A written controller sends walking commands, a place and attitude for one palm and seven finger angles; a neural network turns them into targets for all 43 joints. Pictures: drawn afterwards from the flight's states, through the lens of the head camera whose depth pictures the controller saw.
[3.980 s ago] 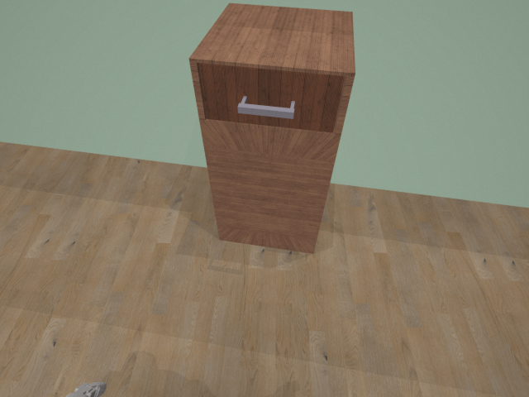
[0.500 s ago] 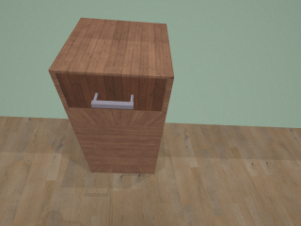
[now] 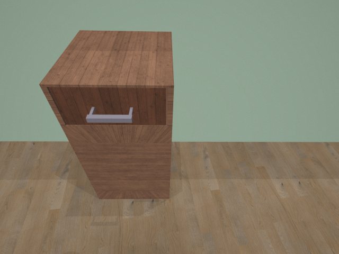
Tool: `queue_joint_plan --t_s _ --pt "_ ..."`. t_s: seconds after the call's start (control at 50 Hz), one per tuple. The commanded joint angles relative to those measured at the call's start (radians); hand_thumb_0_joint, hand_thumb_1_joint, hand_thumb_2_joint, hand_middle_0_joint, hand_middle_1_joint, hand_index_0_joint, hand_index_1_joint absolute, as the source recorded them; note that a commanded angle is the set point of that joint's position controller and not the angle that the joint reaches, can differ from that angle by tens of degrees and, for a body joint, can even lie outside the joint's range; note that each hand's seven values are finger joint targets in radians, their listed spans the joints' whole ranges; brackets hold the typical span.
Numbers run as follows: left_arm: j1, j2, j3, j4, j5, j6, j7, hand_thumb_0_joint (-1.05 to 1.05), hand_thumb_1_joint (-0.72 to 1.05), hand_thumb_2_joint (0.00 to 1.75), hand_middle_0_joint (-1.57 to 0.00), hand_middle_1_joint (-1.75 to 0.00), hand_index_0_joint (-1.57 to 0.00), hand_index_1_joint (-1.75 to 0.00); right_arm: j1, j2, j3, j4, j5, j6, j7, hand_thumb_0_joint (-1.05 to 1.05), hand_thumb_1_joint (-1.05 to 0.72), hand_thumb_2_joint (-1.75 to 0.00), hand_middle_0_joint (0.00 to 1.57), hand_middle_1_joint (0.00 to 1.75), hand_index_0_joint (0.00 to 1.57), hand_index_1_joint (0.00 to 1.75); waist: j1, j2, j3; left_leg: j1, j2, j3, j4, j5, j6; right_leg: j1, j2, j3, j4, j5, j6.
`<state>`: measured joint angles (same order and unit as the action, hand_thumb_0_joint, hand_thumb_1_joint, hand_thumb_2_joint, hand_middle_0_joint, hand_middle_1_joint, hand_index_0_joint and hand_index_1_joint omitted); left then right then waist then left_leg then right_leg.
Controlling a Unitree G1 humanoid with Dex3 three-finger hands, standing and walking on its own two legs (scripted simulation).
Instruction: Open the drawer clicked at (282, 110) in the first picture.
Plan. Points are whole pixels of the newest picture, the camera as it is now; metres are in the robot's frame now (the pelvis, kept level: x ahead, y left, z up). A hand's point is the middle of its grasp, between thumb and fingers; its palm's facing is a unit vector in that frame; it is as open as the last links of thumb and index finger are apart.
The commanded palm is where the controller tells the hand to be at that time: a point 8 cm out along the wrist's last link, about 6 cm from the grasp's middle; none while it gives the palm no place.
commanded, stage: come to a stop and stand still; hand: left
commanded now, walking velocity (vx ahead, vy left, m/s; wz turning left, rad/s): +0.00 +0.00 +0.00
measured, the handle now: (110, 114) +0.56 +0.22 -0.02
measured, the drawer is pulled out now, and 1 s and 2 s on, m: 0.00 0.00 0.00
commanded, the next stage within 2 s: look again from close up in 0.76 s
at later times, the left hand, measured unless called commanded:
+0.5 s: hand out of the picture +0.01 +0.16 -0.17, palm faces +0.06 -0.98 -0.16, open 7.4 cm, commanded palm none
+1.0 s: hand out of the picture +0.04 +0.18 -0.18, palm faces +0.00 -0.98 -0.19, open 7.4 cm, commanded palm none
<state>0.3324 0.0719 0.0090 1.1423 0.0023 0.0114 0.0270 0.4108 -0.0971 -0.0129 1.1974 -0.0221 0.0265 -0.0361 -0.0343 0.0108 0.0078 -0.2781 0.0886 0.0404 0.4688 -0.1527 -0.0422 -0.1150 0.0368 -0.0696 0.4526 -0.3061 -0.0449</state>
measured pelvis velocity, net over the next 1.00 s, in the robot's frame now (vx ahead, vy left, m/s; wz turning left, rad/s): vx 0.05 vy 0.02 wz -0.01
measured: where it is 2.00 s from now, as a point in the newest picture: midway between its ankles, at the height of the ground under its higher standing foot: outside the picture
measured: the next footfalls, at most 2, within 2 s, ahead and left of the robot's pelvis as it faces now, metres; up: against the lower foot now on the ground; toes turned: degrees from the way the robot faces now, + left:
none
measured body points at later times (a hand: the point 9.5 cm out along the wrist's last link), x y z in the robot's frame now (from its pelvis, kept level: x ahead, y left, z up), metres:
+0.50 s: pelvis +0.04 +0.01 +0.00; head +0.05 +0.01 +0.45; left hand +0.01 +0.22 -0.16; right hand +0.04 -0.21 -0.16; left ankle +0.06 +0.15 -0.74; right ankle -0.03 -0.09 -0.74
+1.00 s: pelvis +0.05 +0.02 -0.01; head +0.07 +0.02 +0.44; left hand +0.05 +0.23 -0.16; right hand +0.06 -0.21 -0.16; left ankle +0.06 +0.15 -0.74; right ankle -0.03 -0.09 -0.74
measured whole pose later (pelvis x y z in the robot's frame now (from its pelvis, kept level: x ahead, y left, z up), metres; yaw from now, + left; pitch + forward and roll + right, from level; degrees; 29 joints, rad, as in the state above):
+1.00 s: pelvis +0.05 +0.02 -0.01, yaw -1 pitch +0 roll -1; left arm 0.33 0.12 -0.01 1.07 0.02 -0.04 0.05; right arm 0.26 -0.18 -0.01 1.05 -0.02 -0.01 -0.03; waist -0.02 0.02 0.04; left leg -0.29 0.05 0.04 0.59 -0.29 -0.01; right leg -0.10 0.01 -0.04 0.50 -0.39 -0.01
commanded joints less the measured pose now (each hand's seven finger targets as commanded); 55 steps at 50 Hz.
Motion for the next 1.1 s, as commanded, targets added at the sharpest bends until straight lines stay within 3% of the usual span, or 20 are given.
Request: queue_joint_plan --t_s 0.0,0.08,0.28,0.34,0.52,0.82,0.84,0.86,0.88,0.9,0.94,0.98,1.0,1.06,1.08 --pt "0.068 0.102 0.015 -0.022 0.000 -0.017 0.014 0.00 0.90 0.90 -0.20 -0.30 -0.20 -0.30 0.041 -0.055 -0.005 -0.031 0.006 -0.020 -0.005 0.00 -0.90 -0.90 0.20 0.30 0.20 0.30 0.020 0.004 0.146 0.049 0.009 -0.031 -0.056 -0.032 0.035 -0.213 -0.134 0.140 -0.195 -0.093 -0.009" --pt "0.095 0.086 0.016 -0.014 0.000 -0.023 0.014 0.00 0.90 0.90 -0.20 -0.30 -0.20 -0.30 0.027 -0.058 -0.007 -0.037 0.009 -0.032 -0.011 0.00 -0.90 -0.90 0.20 0.30 0.20 0.30 0.030 -0.003 0.085 0.074 0.022 -0.039 -0.063 0.058 0.043 -0.141 -0.128 0.115 -0.161 0.059 0.000" --pt "0.115 0.088 0.015 -0.015 0.007 -0.027 0.019 0.00 0.90 0.90 -0.20 -0.30 -0.20 -0.30 -0.028 -0.084 -0.010 -0.058 0.012 -0.038 -0.014 0.00 -0.90 -0.90 0.20 0.30 0.20 0.30 0.032 -0.021 0.058 0.130 0.035 -0.041 -0.058 0.171 0.055 -0.098 -0.130 0.093 -0.130 0.236 0.017" --pt "0.107 0.097 0.012 -0.015 0.008 -0.025 0.020 0.00 0.90 0.90 -0.20 -0.30 -0.20 -0.30 -0.042 -0.094 -0.005 -0.055 0.012 -0.034 -0.012 0.00 -0.90 -0.90 0.20 0.30 0.20 0.30 0.031 -0.034 0.085 0.128 0.034 -0.044 -0.069 0.160 0.054 -0.107 -0.130 0.091 -0.135 0.216 0.020" --pt "0.098 0.132 0.013 -0.025 0.009 -0.026 0.019 0.00 0.90 0.90 -0.20 -0.30 -0.20 -0.30 -0.081 -0.126 0.000 -0.073 0.012 -0.037 -0.011 0.00 -0.90 -0.90 0.20 0.30 0.20 0.30 0.035 -0.024 0.037 0.166 0.033 -0.036 -0.059 0.238 0.056 -0.049 -0.142 0.086 -0.124 0.343 0.025" --pt "0.075 0.154 0.014 -0.028 0.008 -0.024 0.018 0.00 0.90 0.90 -0.20 -0.30 -0.20 -0.30 -0.100 -0.145 0.005 -0.073 0.010 -0.035 -0.010 0.00 -0.90 -0.90 0.20 0.30 0.20 0.30 0.038 -0.038 0.055 0.172 0.030 -0.037 -0.076 0.235 0.056 -0.028 -0.146 0.074 -0.141 0.341 0.029" --pt "0.127 0.179 0.001 -0.031 0.030 -0.069 0.056 0.00 0.90 0.90 -0.20 -0.30 -0.20 -0.30 -0.205 -0.171 0.001 -0.163 0.017 -0.058 0.010 0.00 -0.90 -0.90 0.20 0.30 0.20 0.30 0.070 -0.065 0.131 0.037 0.010 0.021 0.192 0.207 0.033 -0.121 -0.205 0.178 -0.154 0.801 0.085" --pt "0.084 0.226 0.017 -0.077 0.029 -0.077 0.049 0.00 0.90 0.90 -0.20 -0.30 -0.20 -0.30 -0.147 -0.106 0.003 -0.196 0.014 -0.048 0.020 0.00 -0.90 -0.90 0.20 0.30 0.20 0.30 0.012 -0.119 0.093 -0.044 -0.027 -0.012 0.188 -0.141 0.054 -0.034 -0.242 0.154 -0.077 0.883 0.035" --pt "0.045 0.211 0.007 -0.094 0.025 -0.078 0.043 0.00 0.90 0.90 -0.20 -0.30 -0.20 -0.30 -0.104 -0.109 0.000 -0.192 0.011 -0.044 0.018 0.00 -0.90 -0.90 0.20 0.30 0.20 0.30 -0.005 -0.126 0.038 -0.038 -0.026 0.000 0.175 -0.169 0.059 -0.016 -0.227 0.131 -0.044 0.795 -0.009" --pt "0.033 0.221 0.011 -0.116 0.020 -0.078 0.039 0.00 0.90 0.90 -0.20 -0.30 -0.20 -0.30 -0.068 -0.113 0.002 -0.195 0.008 -0.043 0.021 0.00 -0.90 -0.90 0.20 0.30 0.20 0.30 -0.008 -0.083 -0.049 0.013 -0.042 0.018 0.122 -0.103 0.065 0.038 -0.200 0.110 0.011 0.795 -0.024" --pt "0.046 0.202 0.011 -0.138 0.010 -0.074 0.039 0.00 0.90 0.90 -0.20 -0.30 -0.20 -0.30 -0.035 -0.157 -0.001 -0.198 0.006 -0.057 0.014 0.00 -0.90 -0.90 0.20 0.30 0.20 0.30 -0.003 -0.070 -0.101 0.083 -0.013 -0.022 0.100 0.184 0.092 0.025 -0.149 0.089 0.089 0.699 -0.012" --pt "0.075 0.195 0.010 -0.136 0.008 -0.057 0.037 0.00 0.90 0.90 -0.20 -0.30 -0.20 -0.30 -0.050 -0.171 -0.001 -0.195 0.011 -0.058 0.007 0.00 -0.90 -0.90 0.20 0.30 0.20 0.30 0.018 0.038 -0.080 0.107 0.016 -0.039 0.125 0.345 0.099 -0.017 -0.130 0.076 0.080 0.506 0.000" --pt "0.078 0.192 0.009 -0.139 0.009 -0.047 0.035 0.00 0.90 0.90 -0.20 -0.30 -0.20 -0.30 -0.060 -0.173 0.002 -0.198 0.010 -0.052 0.005 0.00 -0.90 -0.90 0.20 0.30 0.20 0.30 0.026 0.051 -0.033 0.092 0.024 -0.051 0.116 0.339 0.109 -0.045 -0.113 0.075 0.065 0.387 0.003" --pt "0.065 0.189 0.004 -0.144 0.012 -0.029 0.031 0.00 0.90 0.90 -0.20 -0.30 -0.20 -0.30 -0.081 -0.178 0.002 -0.203 0.010 -0.042 0.006 0.00 -0.90 -0.90 0.20 0.30 0.20 0.30 0.028 -0.034 0.061 0.025 0.020 -0.066 0.082 0.193 0.102 -0.088 -0.102 0.078 0.018 0.210 0.001" --pt "0.056 0.194 0.004 -0.148 0.010 -0.025 0.029 0.00 0.90 0.90 -0.20 -0.30 -0.20 -0.30 -0.084 -0.177 0.003 -0.202 0.010 -0.041 0.007 0.00 -0.90 -0.90 0.20 0.30 0.20 0.30 0.030 -0.031 0.075 0.012 0.015 -0.068 0.063 0.140 0.100 -0.094 -0.104 0.081 0.008 0.165 0.002"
